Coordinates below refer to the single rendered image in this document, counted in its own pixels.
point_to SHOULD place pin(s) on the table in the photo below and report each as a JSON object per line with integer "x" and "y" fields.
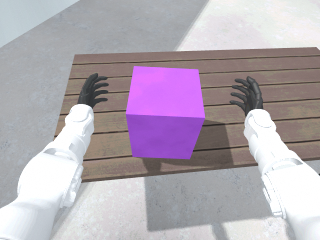
{"x": 288, "y": 78}

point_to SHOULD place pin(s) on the robot left upper arm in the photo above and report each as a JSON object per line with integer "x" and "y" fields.
{"x": 51, "y": 183}

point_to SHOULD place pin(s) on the robot right upper arm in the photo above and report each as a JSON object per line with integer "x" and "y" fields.
{"x": 293, "y": 193}

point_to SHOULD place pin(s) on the robot right hand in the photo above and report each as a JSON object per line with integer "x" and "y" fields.
{"x": 253, "y": 99}

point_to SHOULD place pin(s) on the robot left hand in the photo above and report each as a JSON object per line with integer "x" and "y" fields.
{"x": 88, "y": 93}

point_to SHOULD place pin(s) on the right robot forearm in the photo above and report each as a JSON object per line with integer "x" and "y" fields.
{"x": 265, "y": 144}

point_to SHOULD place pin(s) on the left robot forearm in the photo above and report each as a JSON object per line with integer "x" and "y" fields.
{"x": 72, "y": 142}

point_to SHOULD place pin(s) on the carton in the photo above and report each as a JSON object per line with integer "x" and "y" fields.
{"x": 165, "y": 112}

